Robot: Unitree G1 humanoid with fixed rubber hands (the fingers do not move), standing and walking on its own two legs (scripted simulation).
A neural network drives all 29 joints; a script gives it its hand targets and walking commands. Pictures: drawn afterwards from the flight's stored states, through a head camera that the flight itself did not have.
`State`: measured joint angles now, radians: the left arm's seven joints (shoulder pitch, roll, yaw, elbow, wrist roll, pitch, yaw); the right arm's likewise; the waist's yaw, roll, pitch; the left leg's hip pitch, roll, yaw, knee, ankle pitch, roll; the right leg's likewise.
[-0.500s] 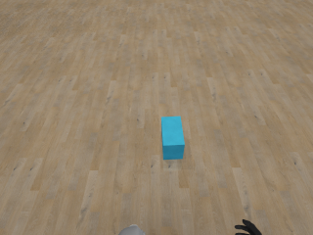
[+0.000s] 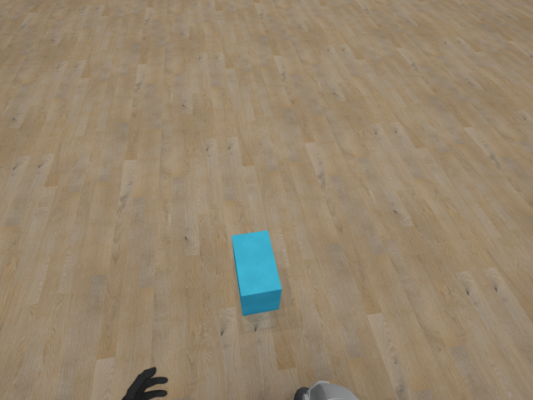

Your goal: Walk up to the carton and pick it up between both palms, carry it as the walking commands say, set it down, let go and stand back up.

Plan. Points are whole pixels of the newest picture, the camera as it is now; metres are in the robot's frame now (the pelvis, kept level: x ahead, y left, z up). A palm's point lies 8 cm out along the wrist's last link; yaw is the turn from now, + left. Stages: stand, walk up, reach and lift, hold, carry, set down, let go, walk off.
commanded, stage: walk up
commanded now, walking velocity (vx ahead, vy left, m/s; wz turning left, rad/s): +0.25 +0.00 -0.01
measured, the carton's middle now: (255, 272) +0.63 +0.00 -0.67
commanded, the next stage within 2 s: none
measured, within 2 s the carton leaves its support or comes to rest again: neither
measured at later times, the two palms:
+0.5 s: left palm out of the picture +0.10 +0.25 -0.15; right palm (387, 355) +0.20 -0.20 -0.13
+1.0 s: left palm out of the picture +0.13 +0.23 -0.15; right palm out of the picture +0.13 -0.19 -0.14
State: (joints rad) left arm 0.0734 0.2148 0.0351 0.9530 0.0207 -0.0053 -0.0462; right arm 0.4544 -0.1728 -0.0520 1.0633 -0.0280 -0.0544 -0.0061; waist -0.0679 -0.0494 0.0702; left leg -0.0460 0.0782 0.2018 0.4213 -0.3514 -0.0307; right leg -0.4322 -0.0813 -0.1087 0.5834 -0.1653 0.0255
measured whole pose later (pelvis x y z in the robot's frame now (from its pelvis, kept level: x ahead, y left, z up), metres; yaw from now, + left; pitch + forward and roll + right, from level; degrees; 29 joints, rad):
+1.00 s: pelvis +0.15 +0.03 +0.01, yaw +0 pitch -1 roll +0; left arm 0.25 0.13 0.01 1.20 0.01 0.00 0.04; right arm 0.28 -0.13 -0.02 1.18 -0.01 -0.02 -0.04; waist 0.01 -0.01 0.04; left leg -0.11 0.03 0.18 0.40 -0.26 0.03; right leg -0.10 -0.09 -0.11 0.38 -0.26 0.05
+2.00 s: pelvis +0.21 -0.03 +0.00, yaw +4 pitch +0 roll -1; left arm 0.29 0.10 0.03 1.11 0.02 0.00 0.06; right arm 0.21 -0.17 -0.04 1.08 -0.02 0.02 -0.04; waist 0.01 0.05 0.04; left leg -0.30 0.06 0.06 0.63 -0.32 -0.04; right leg -0.20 -0.06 -0.15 0.53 -0.32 0.01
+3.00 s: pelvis +0.26 -0.04 +0.01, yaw +2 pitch -1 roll +1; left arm 0.33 0.12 0.02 1.16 0.01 -0.02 0.05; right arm 0.27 -0.12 -0.02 1.19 -0.02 0.00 -0.05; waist 0.00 0.00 0.01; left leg -0.11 0.05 0.10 0.40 -0.27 -0.03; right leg -0.07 -0.03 -0.08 0.41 -0.32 -0.01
